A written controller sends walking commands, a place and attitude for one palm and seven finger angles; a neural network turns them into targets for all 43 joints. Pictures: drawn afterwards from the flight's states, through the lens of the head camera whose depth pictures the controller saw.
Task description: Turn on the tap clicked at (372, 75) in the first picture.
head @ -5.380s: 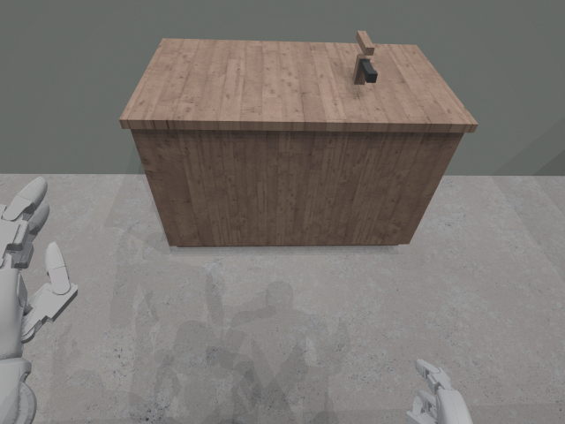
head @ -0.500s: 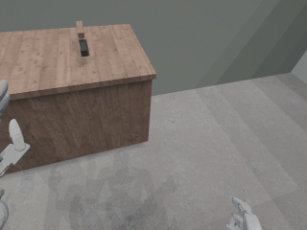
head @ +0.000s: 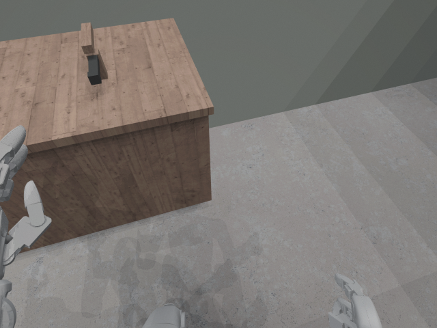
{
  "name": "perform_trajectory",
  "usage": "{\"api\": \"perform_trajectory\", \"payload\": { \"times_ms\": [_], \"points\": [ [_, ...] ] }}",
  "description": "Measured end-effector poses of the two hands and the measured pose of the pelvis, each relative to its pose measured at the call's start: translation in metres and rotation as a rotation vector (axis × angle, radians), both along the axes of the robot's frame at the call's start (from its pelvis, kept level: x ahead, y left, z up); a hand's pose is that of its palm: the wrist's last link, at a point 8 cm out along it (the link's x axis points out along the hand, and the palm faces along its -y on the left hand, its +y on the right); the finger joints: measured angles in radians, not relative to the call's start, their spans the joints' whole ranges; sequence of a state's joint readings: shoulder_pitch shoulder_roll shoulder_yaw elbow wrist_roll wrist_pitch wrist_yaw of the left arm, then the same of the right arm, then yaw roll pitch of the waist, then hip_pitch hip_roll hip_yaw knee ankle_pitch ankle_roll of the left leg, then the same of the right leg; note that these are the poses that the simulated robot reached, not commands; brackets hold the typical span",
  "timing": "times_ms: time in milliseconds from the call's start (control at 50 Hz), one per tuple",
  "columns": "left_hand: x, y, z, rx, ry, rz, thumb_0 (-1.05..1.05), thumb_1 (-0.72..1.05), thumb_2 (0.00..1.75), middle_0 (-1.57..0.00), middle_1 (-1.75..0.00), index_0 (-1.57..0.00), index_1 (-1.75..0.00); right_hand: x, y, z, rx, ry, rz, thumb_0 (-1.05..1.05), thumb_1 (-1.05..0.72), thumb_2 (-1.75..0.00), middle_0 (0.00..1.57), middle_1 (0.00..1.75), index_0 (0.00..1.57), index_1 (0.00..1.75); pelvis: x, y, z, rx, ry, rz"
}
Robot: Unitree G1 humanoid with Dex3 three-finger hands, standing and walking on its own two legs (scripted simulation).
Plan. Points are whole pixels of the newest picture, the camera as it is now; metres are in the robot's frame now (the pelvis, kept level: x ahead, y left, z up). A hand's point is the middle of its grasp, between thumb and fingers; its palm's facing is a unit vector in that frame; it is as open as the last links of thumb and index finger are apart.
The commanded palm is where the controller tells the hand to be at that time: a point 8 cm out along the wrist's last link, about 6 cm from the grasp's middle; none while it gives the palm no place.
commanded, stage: take the last steps up to it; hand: left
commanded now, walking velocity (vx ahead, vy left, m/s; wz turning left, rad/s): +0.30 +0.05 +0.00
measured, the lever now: (94, 77) +0.72 +0.39 +0.02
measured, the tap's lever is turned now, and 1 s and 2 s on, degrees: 0 0 0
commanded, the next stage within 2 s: come to a stop and stand still in 0.92 s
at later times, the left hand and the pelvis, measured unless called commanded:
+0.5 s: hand (86, 139) +0.35 +0.22 +0.17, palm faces +0.38 -0.77 -0.50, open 7.4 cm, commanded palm +0.30 +0.27 +0.18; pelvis +0.13 -0.01 -0.02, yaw -1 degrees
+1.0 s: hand (88, 85) +0.47 +0.25 +0.18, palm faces +0.42 -0.82 -0.39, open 7.4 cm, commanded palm +0.40 +0.29 +0.18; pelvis +0.24 +0.01 -0.01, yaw -1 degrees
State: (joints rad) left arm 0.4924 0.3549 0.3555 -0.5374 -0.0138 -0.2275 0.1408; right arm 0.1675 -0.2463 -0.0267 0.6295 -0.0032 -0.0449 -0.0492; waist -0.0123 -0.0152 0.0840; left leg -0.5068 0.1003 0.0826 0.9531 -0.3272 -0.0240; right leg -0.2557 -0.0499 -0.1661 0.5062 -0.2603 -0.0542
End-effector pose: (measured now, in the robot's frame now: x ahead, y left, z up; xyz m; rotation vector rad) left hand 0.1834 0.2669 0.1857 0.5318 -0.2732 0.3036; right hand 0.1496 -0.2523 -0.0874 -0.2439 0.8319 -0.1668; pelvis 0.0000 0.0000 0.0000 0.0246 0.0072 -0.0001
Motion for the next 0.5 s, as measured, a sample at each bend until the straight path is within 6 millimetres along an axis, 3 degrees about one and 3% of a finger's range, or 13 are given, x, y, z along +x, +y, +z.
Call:
{"api": "perform_trajectory", "payload": {
  "times_ms": [60,140,260,380,440,500],
  "points": [
    [0.013,0.006,0.007,0.012,-0.035,-0.012,0.01,0.88,0.9,-0.21,-0.3,-0.21,-0.3,0.014,-0.005,0.01,-0.049,-0.012,-0.008,0.01,-0.91,-0.9,0.19,0.3,0.2,0.3,0.016,0.005,0.001,0.0,0.003,0.0],
    [0.033,0.023,0.011,0.017,-0.116,-0.007,0.01,0.88,0.9,-0.22,-0.3,-0.21,-0.3,0.037,0.002,0.012,-0.086,-0.052,-0.028,0.01,-0.91,-0.9,0.19,0.3,0.2,0.3,0.043,0.02,-0.009,-0.019,-0.006,-0.01],
    [0.076,0.043,0.004,-0.022,-0.129,0.039,0.01,0.88,0.9,-0.21,-0.3,-0.21,-0.3,0.072,0.042,0.008,0.018,-0.086,-0.028,0.01,-0.91,-0.9,0.19,0.3,0.19,0.3,0.071,0.024,-0.007,-0.021,-0.014,-0.009],
    [0.103,0.017,0.006,-0.022,-0.064,0.002,0.02,0.89,0.9,-0.21,-0.3,-0.2,-0.3,0.098,0.07,-0.001,0.143,-0.079,0.024,0.01,-0.91,-0.9,0.2,0.3,0.2,0.3,0.101,0.014,-0.002,-0.028,0.0,-0.024],
    [0.116,0.002,0.008,0.03,-0.036,-0.004,0.01,0.89,0.9,-0.21,-0.3,-0.21,-0.3,0.112,0.067,-0.013,0.175,-0.065,0.041,0.01,-0.9,-0.9,0.2,0.3,0.2,0.3,0.118,0.002,-0.006,-0.023,-0.004,-0.025],
    [0.13,-0.007,0.005,0.081,-0.04,0.016,0.01,0.88,0.9,-0.21,-0.3,-0.21,-0.3,0.129,0.053,-0.032,0.177,-0.039,0.052,0.01,-0.9,-0.9,0.2,0.3,0.2,0.3,0.133,-0.01,-0.018,-0.026,-0.015,-0.011]
  ]
}}
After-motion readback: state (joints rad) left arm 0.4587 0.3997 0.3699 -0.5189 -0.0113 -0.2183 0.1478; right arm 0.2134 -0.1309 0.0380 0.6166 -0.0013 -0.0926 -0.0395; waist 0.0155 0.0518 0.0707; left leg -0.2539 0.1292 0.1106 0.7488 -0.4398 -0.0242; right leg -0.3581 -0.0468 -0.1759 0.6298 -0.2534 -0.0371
